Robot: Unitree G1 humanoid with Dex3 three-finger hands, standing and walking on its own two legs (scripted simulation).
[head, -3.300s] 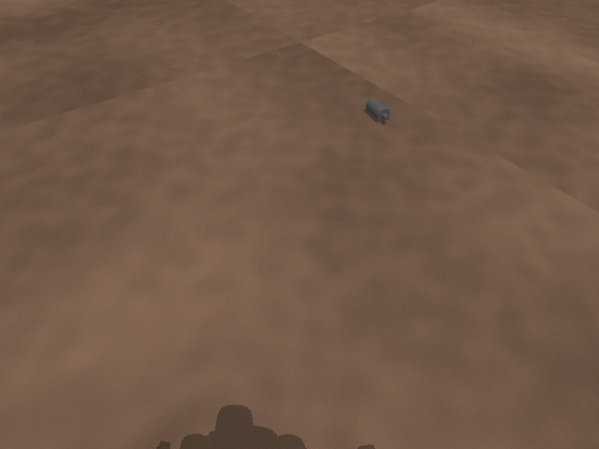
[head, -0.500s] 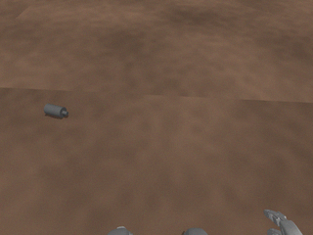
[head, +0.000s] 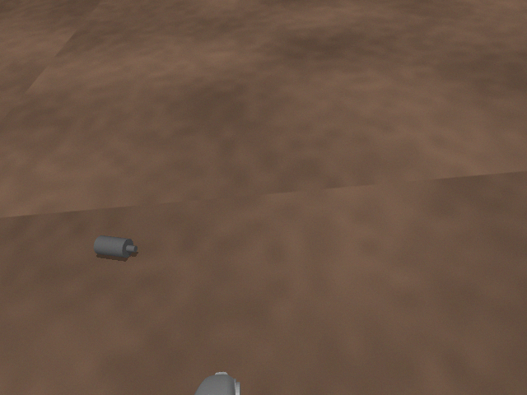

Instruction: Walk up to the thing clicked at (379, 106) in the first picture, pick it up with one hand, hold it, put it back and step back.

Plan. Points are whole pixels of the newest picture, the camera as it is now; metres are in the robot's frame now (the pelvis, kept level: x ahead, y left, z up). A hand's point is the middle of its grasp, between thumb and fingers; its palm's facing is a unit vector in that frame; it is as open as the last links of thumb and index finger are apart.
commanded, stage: walk up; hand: left
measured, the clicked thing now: (117, 246) +0.85 +0.73 -0.70
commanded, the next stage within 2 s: none
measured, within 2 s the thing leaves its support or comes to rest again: neither
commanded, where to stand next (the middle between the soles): +0.43 +0.57 m, yaw -13 degrees
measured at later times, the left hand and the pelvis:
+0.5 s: hand (20, 343) +0.25 +0.48 -0.12, palm faces -0.11 -0.82 -0.56, open 7.3 cm; pelvis +0.14 +0.19 -0.01, yaw -6 degrees
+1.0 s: hand out of the picture +0.38 +0.69 -0.13, palm faces -0.18 -0.82 -0.55, open 7.4 cm; pelvis +0.25 +0.39 -0.01, yaw -9 degrees
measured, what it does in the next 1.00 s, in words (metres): steps to the left: left foot, then right foot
